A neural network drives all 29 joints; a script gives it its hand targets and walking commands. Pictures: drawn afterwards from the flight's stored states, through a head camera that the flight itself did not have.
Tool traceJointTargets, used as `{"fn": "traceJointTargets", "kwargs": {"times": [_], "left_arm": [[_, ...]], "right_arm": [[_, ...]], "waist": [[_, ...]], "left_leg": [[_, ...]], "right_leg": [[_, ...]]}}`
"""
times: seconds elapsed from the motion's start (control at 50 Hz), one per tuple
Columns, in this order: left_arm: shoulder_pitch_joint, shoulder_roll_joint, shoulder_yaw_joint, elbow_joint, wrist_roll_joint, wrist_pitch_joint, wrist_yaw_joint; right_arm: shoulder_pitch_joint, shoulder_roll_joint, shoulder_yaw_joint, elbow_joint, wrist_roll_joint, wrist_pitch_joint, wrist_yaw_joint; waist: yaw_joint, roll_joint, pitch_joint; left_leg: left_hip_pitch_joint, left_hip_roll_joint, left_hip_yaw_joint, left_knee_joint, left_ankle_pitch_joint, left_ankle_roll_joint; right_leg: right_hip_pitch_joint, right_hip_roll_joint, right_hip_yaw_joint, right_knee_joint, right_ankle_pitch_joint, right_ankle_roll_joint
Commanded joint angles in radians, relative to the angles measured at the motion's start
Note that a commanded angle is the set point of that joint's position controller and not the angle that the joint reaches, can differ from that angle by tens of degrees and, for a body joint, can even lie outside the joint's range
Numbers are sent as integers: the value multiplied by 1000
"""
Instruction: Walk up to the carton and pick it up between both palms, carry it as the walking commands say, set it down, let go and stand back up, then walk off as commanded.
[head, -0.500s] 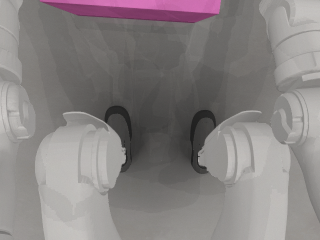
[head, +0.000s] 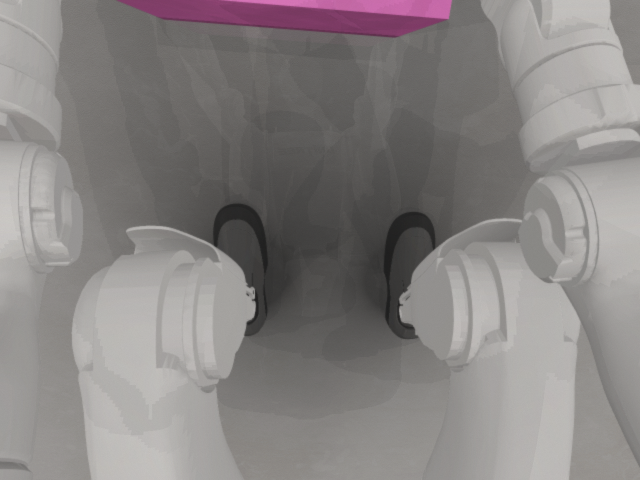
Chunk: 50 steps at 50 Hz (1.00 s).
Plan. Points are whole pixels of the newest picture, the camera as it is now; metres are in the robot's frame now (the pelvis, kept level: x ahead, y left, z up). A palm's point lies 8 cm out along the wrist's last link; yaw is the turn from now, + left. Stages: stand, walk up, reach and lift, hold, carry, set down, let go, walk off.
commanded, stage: reach and lift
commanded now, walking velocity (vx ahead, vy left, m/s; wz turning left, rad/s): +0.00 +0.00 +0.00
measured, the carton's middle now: out of the picture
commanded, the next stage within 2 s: none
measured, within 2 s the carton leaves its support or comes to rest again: leaves its support in 0.78 s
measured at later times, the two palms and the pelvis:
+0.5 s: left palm out of the picture +0.55 +0.24 -0.19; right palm out of the picture +0.55 -0.13 -0.20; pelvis +0.00 +0.00 +0.00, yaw +0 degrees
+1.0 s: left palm out of the picture +0.56 +0.24 -0.16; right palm out of the picture +0.55 -0.13 -0.17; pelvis -0.01 +0.00 +0.01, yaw +1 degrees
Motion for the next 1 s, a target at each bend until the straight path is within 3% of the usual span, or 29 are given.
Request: {"fn": "traceJointTargets", "kwargs": {"times": [0.0,0.1,0.14,0.26,0.36,0.38,0.44,0.52,0.54,0.56,0.58,0.6,0.66,0.7,0.74,0.78,0.8,0.86,0.92,0.98], "left_arm": [[-344,-28,-39,-155,-17,-38,-40],[-390,-150,-70,-151,-22,-34,-72],[-429,-251,-94,-167,-27,-27,-97],[-489,-606,-163,-191,-28,7,-197],[-474,-705,-149,-231,-5,27,-232],[-456,-720,-140,-230,0,32,-237],[-467,-735,-143,-266,-6,39,-249],[-487,-755,-151,-292,-14,47,-259],[-472,-757,-147,-297,-14,48,-259],[-468,-761,-141,-295,-16,48,-258],[-479,-752,-142,-322,-14,47,-255],[-489,-756,-144,-334,-25,49,-255],[-520,-752,-150,-378,-36,45,-245],[-540,-759,-161,-404,-52,45,-240],[-560,-743,-160,-424,-43,47,-231],[-579,-754,-178,-454,-53,49,-227],[-579,-748,-179,-475,-56,52,-222],[-579,-768,-173,-440,-60,64,-224],[-574,-774,-162,-399,-46,81,-229],[-585,-804,-165,-430,-47,93,-240]], "right_arm": [[-241,38,25,-158,7,-42,31],[-302,178,84,-181,29,-33,70],[-335,257,92,-192,24,-30,93],[-471,569,142,-234,32,-7,188],[-500,652,134,-256,34,8,234],[-521,657,146,-276,44,9,239],[-508,685,149,-283,49,17,251],[-520,695,145,-287,56,21,254],[-538,701,152,-304,66,19,252],[-532,688,152,-308,61,18,251],[-549,700,167,-323,76,19,250],[-541,702,164,-327,76,20,248],[-577,716,186,-365,98,17,241],[-589,718,189,-379,101,17,234],[-610,732,205,-388,118,20,230],[-632,724,211,-408,116,21,224],[-656,730,222,-443,127,22,219],[-703,707,222,-465,119,29,210],[-710,720,228,-463,112,49,210],[-720,735,207,-477,99,63,209]], "waist": [[-9,85,-1268],[16,62,-1231],[3,66,-1232],[8,48,-1193],[27,35,-1153],[43,38,-1152],[35,24,-1148],[20,33,-1163],[40,38,-1170],[30,32,-1184],[48,34,-1214],[36,38,-1229],[47,31,-1312],[37,38,-1356],[60,49,-1402],[48,55,-1451],[60,52,-1502],[46,36,-1522],[58,23,-1519],[37,28,-1596]], "left_leg": [[726,-35,9,-151,421,-51],[676,-41,20,-153,399,-41],[670,-48,23,-151,406,-41],[631,-65,32,-156,398,-25],[612,-72,40,-161,389,-15],[610,-73,46,-157,394,-15],[607,-70,40,-157,403,-10],[615,-68,39,-155,392,-13],[618,-70,43,-154,403,-13],[640,-69,39,-151,423,-13],[661,-69,43,-150,435,-13],[663,-68,45,-147,442,-16],[710,-68,48,-145,468,-16],[742,-70,45,-149,487,-17],[772,-67,51,-150,503,-19],[784,-68,56,-155,498,-23],[809,-70,59,-157,505,-21],[792,-70,67,-166,472,-16],[772,-66,77,-190,419,-13],[795,-73,82,-201,416,-13]], "right_leg": [[512,29,-105,-121,382,-14],[521,39,-98,-121,375,-13],[520,46,-100,-117,384,-18],[502,71,-111,-107,372,-34],[454,80,-126,-109,349,-45],[458,78,-121,-111,349,-46],[455,77,-124,-107,362,-51],[459,75,-125,-109,360,-54],[468,77,-122,-108,370,-54],[468,74,-126,-104,378,-54],[460,76,-125,-106,377,-53],[485,74,-122,-111,389,-57],[520,75,-128,-110,408,-54],[533,78,-132,-111,417,-56],[543,80,-129,-117,424,-56],[571,78,-134,-120,429,-58],[596,79,-134,-124,437,-55],[624,79,-136,-136,412,-55],[641,77,-137,-162,370,-52],[683,80,-145,-172,378,-52]]}}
